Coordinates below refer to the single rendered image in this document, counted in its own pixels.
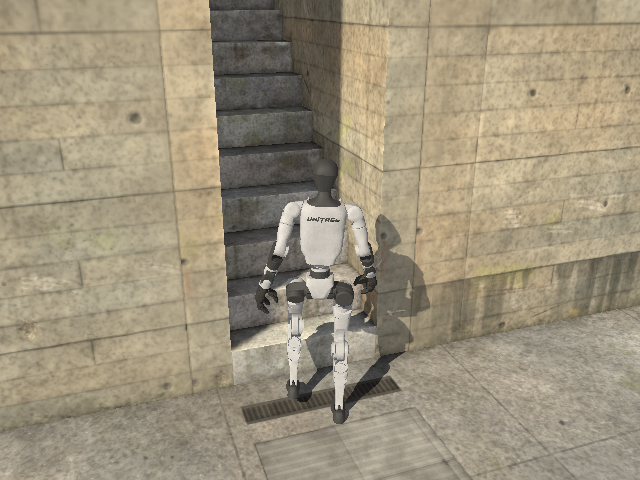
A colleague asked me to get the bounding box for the robot right upper arm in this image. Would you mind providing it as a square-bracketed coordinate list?
[344, 203, 371, 257]

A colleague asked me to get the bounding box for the robot left hand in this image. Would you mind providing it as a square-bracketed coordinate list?
[255, 285, 278, 314]

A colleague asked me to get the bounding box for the robot left forearm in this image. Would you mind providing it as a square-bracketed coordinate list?
[259, 241, 283, 289]

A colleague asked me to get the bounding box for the robot right shin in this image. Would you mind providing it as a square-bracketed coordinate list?
[333, 342, 349, 410]

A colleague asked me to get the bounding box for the left robot foot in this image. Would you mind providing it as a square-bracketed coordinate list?
[286, 379, 300, 399]

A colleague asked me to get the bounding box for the robot right hand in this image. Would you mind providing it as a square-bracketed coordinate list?
[353, 274, 377, 294]

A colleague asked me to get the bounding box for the robot left upper arm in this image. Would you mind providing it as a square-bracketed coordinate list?
[273, 201, 303, 257]

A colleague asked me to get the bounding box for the robot right forearm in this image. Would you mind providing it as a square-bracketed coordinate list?
[360, 242, 376, 278]

